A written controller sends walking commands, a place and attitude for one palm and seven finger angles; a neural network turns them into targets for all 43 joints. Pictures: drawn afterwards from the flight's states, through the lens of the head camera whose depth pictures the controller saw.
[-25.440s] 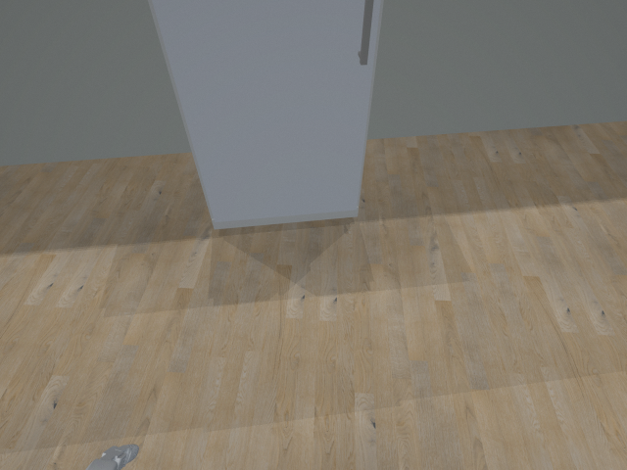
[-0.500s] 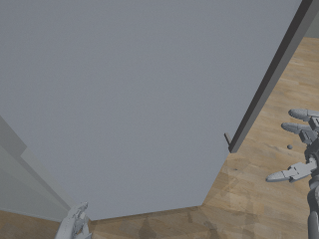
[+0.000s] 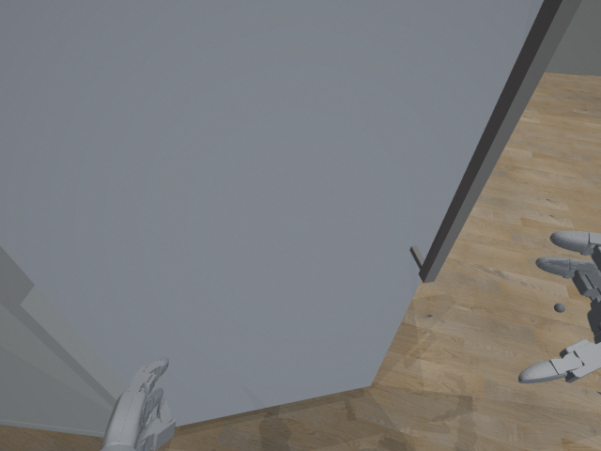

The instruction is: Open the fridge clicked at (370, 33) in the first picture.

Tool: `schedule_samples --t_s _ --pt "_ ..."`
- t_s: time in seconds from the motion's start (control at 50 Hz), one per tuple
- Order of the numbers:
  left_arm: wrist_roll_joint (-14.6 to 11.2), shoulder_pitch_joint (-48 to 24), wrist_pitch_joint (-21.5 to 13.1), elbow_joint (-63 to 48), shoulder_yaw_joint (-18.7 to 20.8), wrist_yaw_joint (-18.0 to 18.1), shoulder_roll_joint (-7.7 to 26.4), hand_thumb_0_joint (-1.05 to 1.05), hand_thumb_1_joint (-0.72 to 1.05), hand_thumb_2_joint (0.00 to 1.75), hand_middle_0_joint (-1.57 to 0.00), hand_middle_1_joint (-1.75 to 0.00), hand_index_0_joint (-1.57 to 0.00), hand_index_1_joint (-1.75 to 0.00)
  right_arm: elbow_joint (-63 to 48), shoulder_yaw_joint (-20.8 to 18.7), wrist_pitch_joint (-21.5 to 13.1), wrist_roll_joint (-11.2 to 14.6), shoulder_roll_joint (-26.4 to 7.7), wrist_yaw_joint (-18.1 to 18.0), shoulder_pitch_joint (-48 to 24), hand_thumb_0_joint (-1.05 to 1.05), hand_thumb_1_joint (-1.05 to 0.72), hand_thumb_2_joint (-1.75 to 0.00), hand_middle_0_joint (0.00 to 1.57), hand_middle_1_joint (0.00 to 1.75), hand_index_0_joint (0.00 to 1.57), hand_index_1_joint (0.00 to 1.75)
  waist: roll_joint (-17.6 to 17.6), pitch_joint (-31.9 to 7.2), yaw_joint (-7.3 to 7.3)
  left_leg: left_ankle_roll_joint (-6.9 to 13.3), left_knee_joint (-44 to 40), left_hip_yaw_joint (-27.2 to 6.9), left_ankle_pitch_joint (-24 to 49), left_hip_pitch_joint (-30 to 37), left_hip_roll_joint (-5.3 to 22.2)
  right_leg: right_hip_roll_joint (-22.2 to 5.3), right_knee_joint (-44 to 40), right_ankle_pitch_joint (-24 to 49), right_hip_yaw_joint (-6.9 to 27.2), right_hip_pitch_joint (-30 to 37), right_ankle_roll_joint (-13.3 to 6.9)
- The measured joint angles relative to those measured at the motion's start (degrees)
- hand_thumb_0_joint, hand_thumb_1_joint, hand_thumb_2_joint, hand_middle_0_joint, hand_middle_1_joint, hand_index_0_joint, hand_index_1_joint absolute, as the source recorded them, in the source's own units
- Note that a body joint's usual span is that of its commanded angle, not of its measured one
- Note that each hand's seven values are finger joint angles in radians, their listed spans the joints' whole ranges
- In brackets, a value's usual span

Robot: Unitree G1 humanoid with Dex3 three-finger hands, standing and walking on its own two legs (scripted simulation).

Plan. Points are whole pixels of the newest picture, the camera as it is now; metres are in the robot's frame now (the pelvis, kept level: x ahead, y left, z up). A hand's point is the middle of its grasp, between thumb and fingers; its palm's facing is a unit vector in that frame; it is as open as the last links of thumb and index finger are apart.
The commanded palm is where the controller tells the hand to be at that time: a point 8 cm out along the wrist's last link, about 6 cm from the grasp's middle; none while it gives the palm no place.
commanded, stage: draw the hand back to the body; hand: right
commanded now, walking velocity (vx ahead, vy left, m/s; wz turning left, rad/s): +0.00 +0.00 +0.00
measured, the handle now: (475, 145) +0.40 -0.20 +0.24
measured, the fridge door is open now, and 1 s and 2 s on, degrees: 72 72 72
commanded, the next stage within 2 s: step back with the hand held close in 1.58 s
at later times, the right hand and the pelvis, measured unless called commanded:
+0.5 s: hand (582, 333) +0.21 -0.28 +0.15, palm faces +0.04 +0.99 -0.09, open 14.6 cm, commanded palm +0.18 -0.32 +0.17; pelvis +0.01 -0.01 +0.01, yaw +0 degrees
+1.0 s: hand out of the picture +0.22 -0.30 +0.17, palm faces +0.48 +0.80 -0.36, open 10.8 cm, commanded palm +0.16 -0.33 +0.19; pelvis +0.01 -0.02 +0.02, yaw +1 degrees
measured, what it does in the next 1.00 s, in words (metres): stands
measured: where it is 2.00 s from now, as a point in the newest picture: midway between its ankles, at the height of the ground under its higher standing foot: outside the picture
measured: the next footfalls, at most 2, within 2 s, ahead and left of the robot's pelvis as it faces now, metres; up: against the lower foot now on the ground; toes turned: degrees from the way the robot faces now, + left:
none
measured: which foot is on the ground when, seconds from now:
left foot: down 0.00-1.00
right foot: down 0.00-1.00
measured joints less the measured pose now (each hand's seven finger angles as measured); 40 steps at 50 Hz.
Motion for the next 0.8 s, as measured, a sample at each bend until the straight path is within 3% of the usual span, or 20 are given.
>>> schedule_samples --t_s 0.04,0.16,0.24,0.36,0.52,0.58,0.62,0.66,0.72,0.8 --pt "-0.3 0.2 -0.3 0.4 -0.1 0.2 0.2 0.01 0.90 0.90 -0.20 -0.30 -0.20 -0.30 0.0 -0.3 0.8 1.4 0.0 1.2 0.2 -0.01 0.55 -0.20 0.26 1.15 0.25 1.15 -0.2 0.1 0.08 0.0 -0.1 0.1 -0.1 0.2 0.0 0.0 0.0 -0.1 0.1 0.2 0.0" --pt "-1.9 1.1 -2.2 0.8 -1.1 2.1 0.9 0.01 0.90 0.90 -0.20 -0.30 -0.20 -0.30 1.8 -1.2 11.1 6.7 -2.0 10.9 -0.7 -0.01 0.55 -0.20 0.26 1.15 0.25 1.15 -1.3 -0.3 0.61 -0.1 -2.7 0.4 0.4 4.1 -0.1 0.0 -2.1 0.2 0.4 3.7 -0.1" --pt "-1.9 1.2 -3.9 -0.4 -1.5 1.7 1.1 0.01 0.90 0.90 -0.20 -0.30 -0.20 -0.30 0.8 -2.7 14.0 8.7 -3.9 14.9 0.2 -0.01 0.55 -0.20 0.26 1.15 0.25 1.15 -1.4 -1.1 1.13 -0.2 -3.7 0.0 0.5 5.5 -0.2 -0.1 -3.1 0.2 0.0 5.3 -0.2" --pt "-2.1 1.2 -5.1 -2.4 -1.2 0.3 1.4 0.01 0.90 0.90 -0.20 -0.30 -0.20 -0.30 -2.1 -5.2 16.5 10.0 -3.7 14.2 2.5 -0.01 0.55 -0.20 0.26 1.15 0.25 1.15 -1.0 -1.3 0.73 -0.4 -3.8 -0.4 0.6 6.0 -0.2 -0.1 -3.1 0.0 -0.4 5.8 -0.3" --pt "-1.8 0.8 -6.3 -2.1 -1.4 0.6 1.3 0.01 0.90 0.90 -0.20 -0.30 -0.20 -0.30 -8.8 -2.2 18.0 7.7 -1.4 11.8 5.9 -0.01 0.52 -0.22 0.25 1.13 0.25 1.13 -0.7 -0.2 -0.76 -1.0 -4.0 0.2 0.8 7.1 0.4 0.6 -2.6 0.1 0.2 6.3 -1.0" --pt "0.1 0.3 -6.0 -1.1 -1.2 -0.1 0.1 0.01 0.90 0.90 -0.20 -0.30 -0.20 -0.30 -13.0 -0.2 15.6 0.5 -1.7 0.3 6.3 -0.01 0.47 -0.24 0.26 1.10 0.25 1.10 -0.1 0.4 -1.17 -1.0 -5.2 0.4 1.5 7.8 0.4 0.6 -3.3 0.6 0.4 6.7 -0.9" --pt "0.8 -0.2 -5.3 -0.7 -1.2 -0.7 -0.6 0.01 0.90 0.90 -0.20 -0.30 -0.20 -0.30 -15.3 0.1 14.0 -2.6 -0.5 -7.0 7.1 -0.01 0.42 -0.27 0.25 1.07 0.25 1.07 0.2 1.2 -1.11 -1.1 -6.0 0.3 2.1 8.0 0.4 0.7 -4.1 1.2 0.3 6.9 -0.9" --pt "1.1 -0.5 -4.6 -0.5 -1.1 -1.2 -1.1 0.01 0.90 0.90 -0.20 -0.30 -0.20 -0.30 -17.3 0.4 12.6 -4.8 1.0 -12.1 8.6 -0.01 0.36 -0.29 0.25 1.04 0.24 1.04 0.1 2.0 -1.04 -1.2 -6.5 -0.1 2.6 8.1 0.6 0.9 -4.8 1.6 -0.1 7.2 -1.1" --pt "1.6 -0.3 -3.2 0.3 -0.8 -1.6 -1.6 0.01 0.90 0.90 -0.20 -0.30 -0.21 -0.30 -19.3 1.8 11.2 -7.0 2.4 -16.6 11.4 -0.01 0.27 -0.34 0.25 0.99 0.24 0.98 -0.2 2.4 -1.12 -1.6 -7.2 -0.6 2.9 8.4 1.1 1.3 -6.0 2.2 -0.6 7.8 -1.5" --pt "1.9 0.4 -1.6 1.8 -0.5 -1.6 -2.0 0.01 0.90 0.90 -0.20 -0.30 -0.21 -0.30 -20.6 3.5 10.2 -8.8 2.9 -19.3 13.6 -0.01 0.13 -0.40 0.24 0.91 0.24 0.90 -0.4 2.3 -1.38 -2.0 -7.7 -1.0 2.9 9.2 1.7 2.0 -7.5 2.6 -1.0 9.2 -1.9"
